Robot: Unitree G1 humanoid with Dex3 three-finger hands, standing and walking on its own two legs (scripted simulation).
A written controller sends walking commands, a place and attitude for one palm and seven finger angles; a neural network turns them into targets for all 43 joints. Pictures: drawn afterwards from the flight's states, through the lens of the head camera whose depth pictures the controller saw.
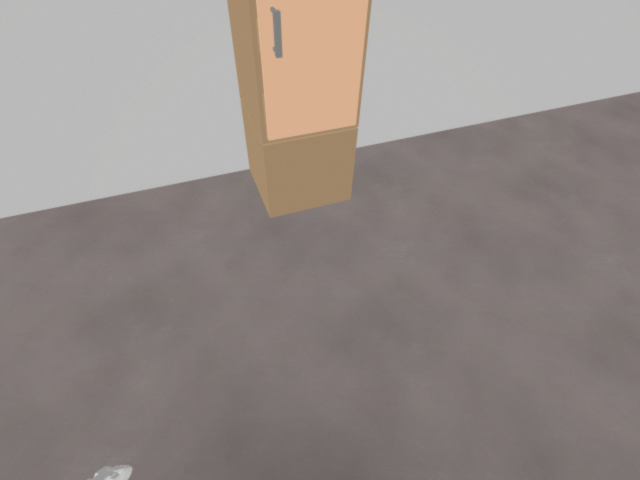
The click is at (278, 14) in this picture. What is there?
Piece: cupboard door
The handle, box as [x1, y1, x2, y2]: [270, 7, 282, 57]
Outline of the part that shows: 270,7 273,13 273,50 275,52 276,57 282,57 280,12 273,7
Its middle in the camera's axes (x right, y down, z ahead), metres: -0.14 -0.64 +1.19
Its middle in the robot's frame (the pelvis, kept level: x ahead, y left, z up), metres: +1.32 +0.20 +0.05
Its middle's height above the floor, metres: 0.82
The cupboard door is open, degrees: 0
